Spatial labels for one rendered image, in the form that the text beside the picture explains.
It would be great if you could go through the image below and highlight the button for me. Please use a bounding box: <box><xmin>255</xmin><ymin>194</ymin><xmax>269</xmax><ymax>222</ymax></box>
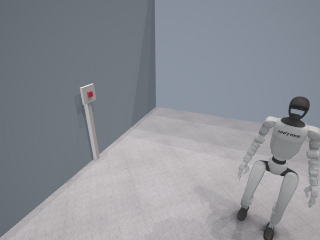
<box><xmin>87</xmin><ymin>91</ymin><xmax>93</xmax><ymax>98</ymax></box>

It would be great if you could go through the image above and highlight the left robot hand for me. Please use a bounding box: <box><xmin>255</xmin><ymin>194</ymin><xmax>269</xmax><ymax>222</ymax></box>
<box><xmin>303</xmin><ymin>185</ymin><xmax>318</xmax><ymax>208</ymax></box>

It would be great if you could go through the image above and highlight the left robot shin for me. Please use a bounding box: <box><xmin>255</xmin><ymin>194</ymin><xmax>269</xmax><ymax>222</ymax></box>
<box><xmin>268</xmin><ymin>211</ymin><xmax>284</xmax><ymax>229</ymax></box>

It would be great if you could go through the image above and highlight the left robot forearm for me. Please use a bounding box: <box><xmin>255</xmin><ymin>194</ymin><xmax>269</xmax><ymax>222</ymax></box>
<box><xmin>308</xmin><ymin>151</ymin><xmax>320</xmax><ymax>186</ymax></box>

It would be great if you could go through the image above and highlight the right robot upper arm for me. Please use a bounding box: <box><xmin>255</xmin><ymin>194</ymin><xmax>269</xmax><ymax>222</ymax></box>
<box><xmin>255</xmin><ymin>116</ymin><xmax>279</xmax><ymax>144</ymax></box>

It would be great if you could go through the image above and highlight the humanoid robot torso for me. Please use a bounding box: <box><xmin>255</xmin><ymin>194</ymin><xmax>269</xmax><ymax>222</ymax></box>
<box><xmin>266</xmin><ymin>117</ymin><xmax>308</xmax><ymax>176</ymax></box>

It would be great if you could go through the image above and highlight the right robot forearm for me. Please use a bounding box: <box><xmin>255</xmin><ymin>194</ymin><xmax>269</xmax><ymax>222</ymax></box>
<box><xmin>243</xmin><ymin>134</ymin><xmax>260</xmax><ymax>163</ymax></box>

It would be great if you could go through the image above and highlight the panel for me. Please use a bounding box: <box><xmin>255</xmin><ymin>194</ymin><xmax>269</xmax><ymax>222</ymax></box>
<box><xmin>80</xmin><ymin>83</ymin><xmax>100</xmax><ymax>160</ymax></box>

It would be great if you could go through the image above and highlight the right robot hand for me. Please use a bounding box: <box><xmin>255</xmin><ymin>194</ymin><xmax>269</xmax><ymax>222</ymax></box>
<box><xmin>237</xmin><ymin>160</ymin><xmax>250</xmax><ymax>180</ymax></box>

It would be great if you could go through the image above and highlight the left robot upper arm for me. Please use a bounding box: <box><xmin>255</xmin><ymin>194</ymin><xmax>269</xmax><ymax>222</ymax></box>
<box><xmin>306</xmin><ymin>125</ymin><xmax>320</xmax><ymax>159</ymax></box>

